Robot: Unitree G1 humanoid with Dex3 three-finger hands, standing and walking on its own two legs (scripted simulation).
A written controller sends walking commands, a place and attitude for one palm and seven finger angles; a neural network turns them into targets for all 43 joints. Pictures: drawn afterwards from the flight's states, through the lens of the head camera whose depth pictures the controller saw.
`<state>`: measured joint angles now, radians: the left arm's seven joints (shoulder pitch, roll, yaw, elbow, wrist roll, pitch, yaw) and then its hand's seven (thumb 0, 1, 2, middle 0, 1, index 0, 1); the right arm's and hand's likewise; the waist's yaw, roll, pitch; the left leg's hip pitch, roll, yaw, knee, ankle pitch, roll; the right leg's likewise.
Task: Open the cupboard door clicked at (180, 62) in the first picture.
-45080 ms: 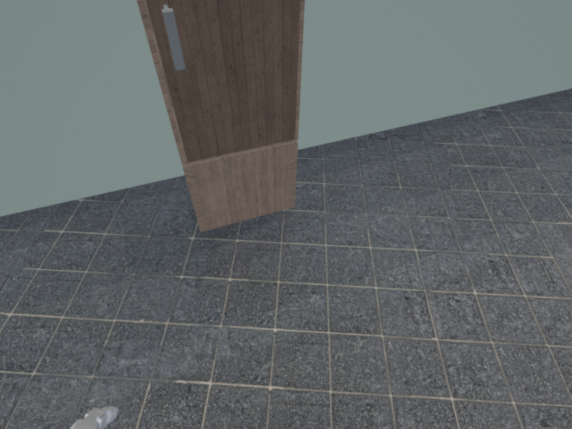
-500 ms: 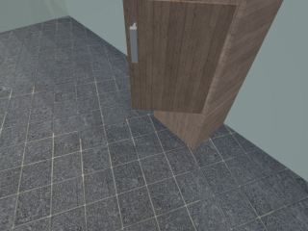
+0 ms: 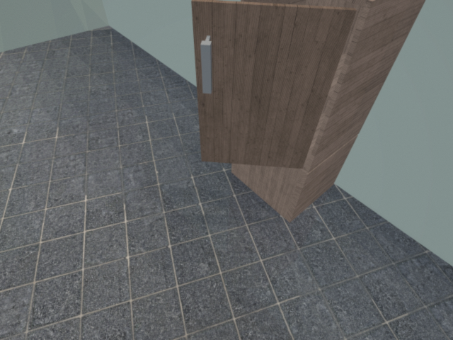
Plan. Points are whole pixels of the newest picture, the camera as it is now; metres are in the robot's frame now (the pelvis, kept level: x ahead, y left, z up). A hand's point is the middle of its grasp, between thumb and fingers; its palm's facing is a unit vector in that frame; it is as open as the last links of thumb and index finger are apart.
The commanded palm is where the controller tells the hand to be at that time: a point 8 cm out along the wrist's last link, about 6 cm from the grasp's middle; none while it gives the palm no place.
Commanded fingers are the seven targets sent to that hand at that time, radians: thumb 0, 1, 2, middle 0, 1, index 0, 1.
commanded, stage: shuffle to correct the standing spot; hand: left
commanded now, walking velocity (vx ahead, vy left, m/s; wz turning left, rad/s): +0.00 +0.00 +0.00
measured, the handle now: (207, 64) +0.80 +0.11 +0.09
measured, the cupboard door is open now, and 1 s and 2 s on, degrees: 44 44 44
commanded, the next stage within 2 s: come to a stop and stand still in 0.98 s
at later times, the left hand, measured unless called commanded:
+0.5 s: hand out of the picture +0.02 +0.16 -0.19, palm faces +0.01 -0.99 -0.11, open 7.4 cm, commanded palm none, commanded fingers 0.00 0.90 0.90 -0.20 -0.30 -0.20 -0.30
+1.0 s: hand (192, 277) +0.29 +0.10 -0.17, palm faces +0.09 -0.98 -0.20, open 7.1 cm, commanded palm none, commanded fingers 0.00 0.90 0.90 -0.20 -0.30 -0.20 -0.30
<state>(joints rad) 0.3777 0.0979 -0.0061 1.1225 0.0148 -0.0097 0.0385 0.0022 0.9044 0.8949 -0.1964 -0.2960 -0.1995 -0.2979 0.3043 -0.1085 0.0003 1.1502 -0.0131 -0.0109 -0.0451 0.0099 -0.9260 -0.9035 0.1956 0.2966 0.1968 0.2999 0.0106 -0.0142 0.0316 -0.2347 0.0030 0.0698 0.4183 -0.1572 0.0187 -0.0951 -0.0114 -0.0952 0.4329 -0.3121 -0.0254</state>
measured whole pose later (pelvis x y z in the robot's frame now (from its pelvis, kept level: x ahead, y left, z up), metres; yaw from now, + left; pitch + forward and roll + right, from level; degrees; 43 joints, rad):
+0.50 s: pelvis +0.07 +0.01 -0.01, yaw -1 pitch +0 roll +0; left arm 0.39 0.13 0.04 1.13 0.04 0.01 0.00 0.01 0.91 0.89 -0.20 -0.30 -0.20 -0.30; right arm 0.39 -0.08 -0.02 1.11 -0.03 -0.08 -0.04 0.00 -0.91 -0.90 0.20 0.30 0.20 0.30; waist -0.03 -0.05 0.01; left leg -0.22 0.03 0.14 0.56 -0.34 0.03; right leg -0.41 -0.03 -0.07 1.15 -0.42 -0.04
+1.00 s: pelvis +0.21 -0.09 -0.01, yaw +3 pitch +0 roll +0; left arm 0.17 0.17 0.07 1.00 0.03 -0.06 0.03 -0.03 0.96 0.89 -0.20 -0.30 -0.20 -0.30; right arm 0.26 -0.18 -0.06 1.06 -0.03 -0.02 -0.02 0.00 -0.92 -0.90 0.19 0.30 0.19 0.30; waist -0.02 -0.01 0.04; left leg -0.45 0.11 0.12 0.96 -0.41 -0.02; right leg -0.30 -0.05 -0.17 0.51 -0.22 -0.04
